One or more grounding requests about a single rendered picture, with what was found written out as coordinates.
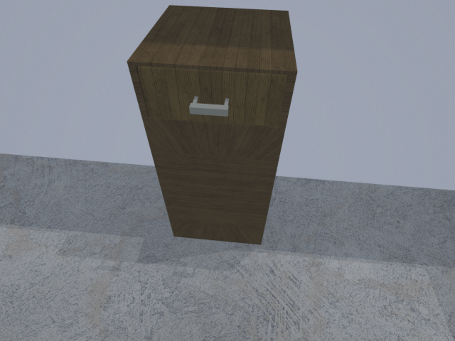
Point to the handle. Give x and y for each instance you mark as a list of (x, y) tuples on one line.
[(209, 109)]

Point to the drawer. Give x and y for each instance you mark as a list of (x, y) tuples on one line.
[(254, 98)]

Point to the cabinet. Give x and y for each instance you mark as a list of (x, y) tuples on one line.
[(217, 178)]

